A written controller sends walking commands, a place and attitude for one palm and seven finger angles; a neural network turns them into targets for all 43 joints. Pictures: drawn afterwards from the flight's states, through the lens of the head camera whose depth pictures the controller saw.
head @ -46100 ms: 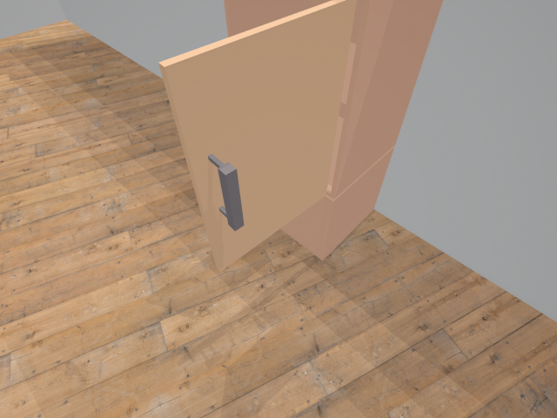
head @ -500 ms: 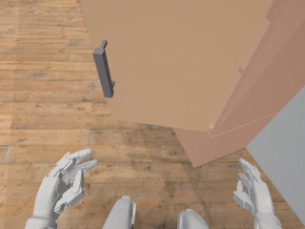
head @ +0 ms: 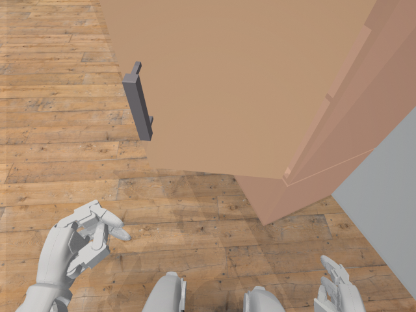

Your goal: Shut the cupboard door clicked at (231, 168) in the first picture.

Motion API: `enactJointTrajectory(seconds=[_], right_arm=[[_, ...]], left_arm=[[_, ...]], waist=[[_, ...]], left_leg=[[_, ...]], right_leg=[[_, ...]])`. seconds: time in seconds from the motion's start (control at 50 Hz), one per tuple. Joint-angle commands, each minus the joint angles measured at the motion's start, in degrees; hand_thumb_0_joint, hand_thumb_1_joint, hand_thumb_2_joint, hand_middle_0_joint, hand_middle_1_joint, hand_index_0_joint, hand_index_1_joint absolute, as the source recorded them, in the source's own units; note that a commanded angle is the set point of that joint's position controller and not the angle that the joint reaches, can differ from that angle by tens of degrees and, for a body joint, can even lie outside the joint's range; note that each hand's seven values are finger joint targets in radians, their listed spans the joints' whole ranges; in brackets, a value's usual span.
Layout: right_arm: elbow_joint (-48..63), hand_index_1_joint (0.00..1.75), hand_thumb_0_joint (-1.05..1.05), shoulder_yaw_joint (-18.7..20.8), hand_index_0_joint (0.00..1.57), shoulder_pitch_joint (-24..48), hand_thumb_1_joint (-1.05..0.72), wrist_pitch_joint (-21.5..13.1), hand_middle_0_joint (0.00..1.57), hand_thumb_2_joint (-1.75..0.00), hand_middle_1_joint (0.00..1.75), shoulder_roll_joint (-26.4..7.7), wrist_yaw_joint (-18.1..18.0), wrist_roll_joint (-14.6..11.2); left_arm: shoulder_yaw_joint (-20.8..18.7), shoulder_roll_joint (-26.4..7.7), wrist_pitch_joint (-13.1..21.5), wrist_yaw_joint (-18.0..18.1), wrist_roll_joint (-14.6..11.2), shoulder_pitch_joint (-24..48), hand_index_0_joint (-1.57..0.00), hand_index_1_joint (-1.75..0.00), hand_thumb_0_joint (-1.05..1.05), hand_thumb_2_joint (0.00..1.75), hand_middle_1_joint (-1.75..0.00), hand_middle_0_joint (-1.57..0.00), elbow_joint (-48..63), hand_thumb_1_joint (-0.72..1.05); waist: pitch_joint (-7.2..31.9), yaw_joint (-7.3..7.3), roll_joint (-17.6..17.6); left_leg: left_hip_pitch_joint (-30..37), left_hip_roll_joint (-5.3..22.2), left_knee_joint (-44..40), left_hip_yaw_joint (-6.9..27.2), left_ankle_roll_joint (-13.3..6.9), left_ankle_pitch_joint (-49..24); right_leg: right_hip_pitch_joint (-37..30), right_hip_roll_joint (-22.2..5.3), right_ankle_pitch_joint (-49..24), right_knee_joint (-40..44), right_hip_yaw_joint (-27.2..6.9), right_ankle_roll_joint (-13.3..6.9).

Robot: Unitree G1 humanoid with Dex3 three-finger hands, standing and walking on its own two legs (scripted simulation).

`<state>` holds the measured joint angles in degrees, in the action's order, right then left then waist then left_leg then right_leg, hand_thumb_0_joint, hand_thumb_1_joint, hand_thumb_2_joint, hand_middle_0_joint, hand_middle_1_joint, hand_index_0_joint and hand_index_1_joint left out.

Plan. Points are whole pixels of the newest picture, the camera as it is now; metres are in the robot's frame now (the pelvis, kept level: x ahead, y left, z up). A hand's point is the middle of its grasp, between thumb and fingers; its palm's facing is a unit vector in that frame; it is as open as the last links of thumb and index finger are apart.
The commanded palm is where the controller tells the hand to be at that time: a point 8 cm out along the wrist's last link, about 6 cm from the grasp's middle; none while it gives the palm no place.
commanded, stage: raise the hand and make a fist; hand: left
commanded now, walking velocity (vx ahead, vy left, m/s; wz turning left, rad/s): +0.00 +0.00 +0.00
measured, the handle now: (142, 103) +0.52 +0.19 +0.08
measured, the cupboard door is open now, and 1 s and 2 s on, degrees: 61 61 61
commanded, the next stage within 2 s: bring the fist close to the handle in 0.96 s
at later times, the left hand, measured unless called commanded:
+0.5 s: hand (105, 235) +0.23 +0.18 +0.07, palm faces -0.03 -1.00 -0.03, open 3.1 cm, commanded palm +0.21 +0.23 +0.08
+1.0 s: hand (111, 238) +0.22 +0.17 +0.08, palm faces -0.04 -1.00 -0.02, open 3.1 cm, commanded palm +0.20 +0.23 +0.08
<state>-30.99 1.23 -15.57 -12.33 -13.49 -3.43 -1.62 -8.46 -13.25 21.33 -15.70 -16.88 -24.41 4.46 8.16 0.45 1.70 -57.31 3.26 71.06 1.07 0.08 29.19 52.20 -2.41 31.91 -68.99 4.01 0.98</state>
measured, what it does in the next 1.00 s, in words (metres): stands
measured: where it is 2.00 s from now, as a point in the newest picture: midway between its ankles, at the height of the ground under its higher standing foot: outside the picture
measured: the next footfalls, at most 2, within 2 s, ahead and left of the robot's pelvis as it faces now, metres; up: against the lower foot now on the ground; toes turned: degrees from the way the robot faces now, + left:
none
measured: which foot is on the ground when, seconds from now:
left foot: down 0.00-1.00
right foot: down 0.00-1.00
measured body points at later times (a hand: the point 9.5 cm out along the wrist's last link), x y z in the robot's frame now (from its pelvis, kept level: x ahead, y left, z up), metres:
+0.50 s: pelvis +0.01 -0.01 +0.01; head +0.07 +0.00 +0.46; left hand +0.22 +0.24 +0.08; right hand +0.21 -0.23 -0.06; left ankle +0.05 +0.12 -0.63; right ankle +0.02 -0.14 -0.63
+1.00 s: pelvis +0.00 -0.01 +0.01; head +0.06 -0.02 +0.46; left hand +0.22 +0.22 +0.08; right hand +0.19 -0.25 -0.06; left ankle +0.05 +0.12 -0.63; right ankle +0.02 -0.14 -0.63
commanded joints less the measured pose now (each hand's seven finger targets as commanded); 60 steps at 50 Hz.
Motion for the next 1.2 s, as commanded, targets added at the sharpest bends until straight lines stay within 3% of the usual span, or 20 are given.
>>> enactJointTrajectory(seconds=[0.0, 0.02, 0.06, 0.1, 0.24, 0.28, 0.34, 0.38, 0.66, 0.72, 0.78, 0.82, 1.04, 1.1, 1.14, 1.18], right_arm=[[10.98, 0.3, 0.0, 2.4, 0.2, 4.14, -0.9, -3.33, 0.2, -0.9, 0.3, -7.28, -0.46, 0.01], [11.37, 0.3, 0.0, 2.32, 0.2, 4.23, -0.9, -3.16, 0.2, -0.9, 0.3, -7.08, -0.35, -0.05], [11.41, 0.3, 0.0, 2.35, 0.2, 4.03, -0.9, -2.63, 0.2, -0.9, 0.3, -7.02, -0.27, 0.06], [11.76, 0.3, 0.0, 2.13, 0.2, 3.88, -0.9, -1.96, 0.2, -0.9, 0.3, -6.86, -0.08, 0.04], [12.71, 0.3, 0.0, 1.62, 0.2, 3.39, -0.9, -0.47, 0.2, -0.9, 0.3, -7.07, 0.05, -0.01], [12.63, 0.3, 0.0, 1.45, 0.2, 3.19, -0.9, -0.28, 0.2, -0.9, 0.3, -7.18, -0.14, 0.09], [12.83, 0.3, 0.0, 1.2, 0.2, 3.2, -0.9, -0.27, 0.2, -0.9, 0.3, -7.04, -0.15, -0.12], [12.56, 0.3, 0.0, 1.15, 0.2, 3.32, -0.9, -0.47, 0.2, -0.9, 0.3, -7.06, -0.22, -0.05], [11.72, 0.3, 0.0, 1.43, 0.2, 3.43, -0.9, -0.9, 0.2, -0.9, 0.3, -7.01, -0.24, -0.61], [11.66, 0.3, 0.0, 1.41, 0.2, 3.67, -0.9, -1.13, 0.2, -0.9, 0.3, -6.97, -0.28, -0.66], [11.29, 0.3, 0.0, 1.56, 0.2, 3.67, -0.9, -1.21, 0.2, -0.9, 0.3, -7.02, -0.37, -0.6], [11.32, 0.3, 0.0, 1.53, 0.2, 3.68, -0.9, -1.16, 0.2, -0.9, 0.3, -6.88, -0.26, -0.78], [11.54, 0.3, 0.0, 1.27, 0.2, 4.01, -0.9, -1.19, 0.2, -0.9, 0.3, -6.97, -0.51, -0.95], [10.67, 0.3, 0.0, 0.87, 0.2, 3.53, -0.9, -1.79, 0.2, -0.9, 0.3, -7.48, -0.83, -0.79], [10.21, 0.3, 0.0, 0.67, 0.2, 3.27, -0.9, -2.15, 0.2, -0.9, 0.3, -7.64, -0.95, -0.85], [9.55, 0.3, 0.0, 0.72, 0.2, 2.96, -0.9, -2.15, 0.2, -0.9, 0.3, -8.13, -1.22, -0.79]], left_arm=[[-3.24, -6.9, 4.04, 0.15, -0.21, 1.94, -1.08, -1.26, 0.0, 0.9, -1.26, -1.08, 14.65, 0.9], [-2.67, -6.44, 3.97, 0.35, -0.21, 1.4, -1.1, -1.28, 0.0, 0.9, -1.28, -1.1, 15.67, 0.9], [-3.57, -6.81, 3.66, 1.0, -0.31, 1.12, -1.13, -1.32, 0.0, 0.9, -1.32, -1.13, 15.9, 0.9], [-2.83, -6.09, 3.03, 1.43, 0.16, 0.63, -1.17, -1.36, 0.0, 0.9, -1.36, -1.17, 15.65, 0.9], [-2.14, -6.0, 1.09, 0.86, 0.56, 2.22, -1.3, -1.5, 0.0, 0.9, -1.5, -1.3, 13.49, 0.9], [-3.81, -7.59, 0.79, 0.39, 0.23, 3.27, -1.3, -1.5, 0.0, 0.9, -1.5, -1.3, 12.53, 0.9], [-3.76, -7.14, 0.81, -0.44, -0.49, 4.34, -1.3, -1.5, 0.0, 0.9, -1.5, -1.3, 12.33, 0.9], [-5.04, -8.58, 1.09, -0.62, -0.77, 5.22, -1.3, -1.5, 0.0, 0.9, -1.5, -1.3, 13.11, 0.9], [-5.25, -7.97, 1.45, -2.1, -2.53, 5.48, -1.3, -1.5, 0.0, 0.9, -1.5, -1.3, 8.86, 0.9], [-4.88, -8.13, 2.48, -2.08, -2.45, 6.28, -1.3, -1.5, 0.0, 0.9, -1.5, -1.3, 9.77, 0.9], [-5.73, -9.13, 3.17, -1.73, -2.42, 6.4, -1.3, -1.5, 0.0, 0.9, -1.5, -1.3, 10.04, 0.9], [-4.66, -7.87, 3.4, -1.84, -2.32, 6.13, -1.3, -1.5, 0.0, 0.9, -1.5, -1.3, 9.78, 0.9], [-4.45, -8.0, 2.75, -1.91, -2.27, 6.89, -1.3, -1.5, 0.0, 0.9, -1.5, -1.3, 9.8, 0.9], [-1.54, -6.83, 2.94, -1.28, -1.34, 15.16, -1.3, -1.5, 0.0, 0.9, -1.5, -1.3, 9.86, 0.9], [-0.74, -6.42, 2.69, -0.84, -1.01, 18.14, -1.3, -1.5, 0.0, 0.9, -1.5, -1.3, 8.09, 0.9], [-2.75, -8.81, 1.98, -0.31, -0.48, 20.59, -1.3, -1.5, 0.0, 0.9, -1.5, -1.3, 5.92, 0.9]], waist=[[13.19, 0.51, 2.48], [13.27, 0.59, 4.06], [13.75, 0.54, 2.78], [12.7, 0.52, 4.32], [10.33, -0.54, 2.4], [10.52, -0.19, 1.46], [10.6, -0.42, 1.06], [11.96, 0.3, 2.6], [10.06, 0.25, -1.03], [10.43, 0.41, 0.21], [11.06, 0.74, 0.22], [10.79, 0.44, 0.44], [9.77, 0.35, 0.46], [9.4, -1.57, 1.08], [8.58, -1.79, 1.1], [9.98, -1.26, 0.09]], left_leg=[[13.22, -2.67, -13.12, 2.19, -0.95, -8.92], [14.3, -2.67, -13.46, 2.16, -0.88, -9.43], [15.02, -2.52, -13.71, 2.31, -0.75, -10.01], [15.3, -2.61, -14.26, 2.28, -0.68, -10.55], [15.44, -2.5, -14.73, 2.15, -0.66, -9.78], [14.25, -2.71, -14.15, 1.85, -0.89, -9.89], [14.58, -2.72, -14.05, 1.46, -0.76, -10.29], [14.84, -2.87, -13.67, 1.31, -0.9, -11.92], [12.55, -3.12, -13.43, 0.14, -0.87, -11.37], [12.2, -3.15, -12.98, -0.01, -0.94, -11.19], [12.1, -3.06, -12.76, 0.17, -1.06, -11.54], [12.48, -3.05, -13.03, -0.05, -0.98, -10.76], [12.55, -2.96, -14.01, 0.61, -1.07, -8.16], [12.67, -2.77, -13.26, 1.11, -1.29, -6.55], [12.31, -2.68, -13.63, 1.44, -1.23, -4.28], [11.94, -2.62, -13.49, 1.45, -1.37, -4.7]], right_leg=[[-5.55, 3.58, -8.51, 9.5, 0.04, -2.73], [-5.49, 3.64, -9.29, 9.52, 0.14, -2.79], [-5.91, 3.88, -10.25, 9.47, 0.62, -2.68], [-6.38, 3.99, -10.93, 9.65, 0.88, -2.79], [-6.76, 4.24, -11.32, 11.29, 0.87, -2.61], [-8.12, 4.37, -11.4, 11.85, 0.22, -2.67], [-8.81, 4.22, -11.83, 12.28, 0.0, -2.54], [-10.11, 4.25, -13.27, 12.11, -0.44, -2.8], [-12.26, 3.22, -12.04, 14.76, -3.08, -2.08], [-12.38, 2.96, -11.27, 14.75, -4.0, -2.17], [-12.55, 3.2, -11.48, 14.31, -4.04, -2.37], [-11.74, 3.15, -10.79, 14.35, -3.81, -2.23], [-10.31, 3.56, -7.94, 14.26, -2.84, -2.39], [-7.39, 3.55, -6.9, 13.57, -2.35, -2.22], [-6.35, 3.53, -4.61, 13.96, -2.3, -2.3], [-7.25, 3.66, -4.61, 13.96, -2.64, -2.43]])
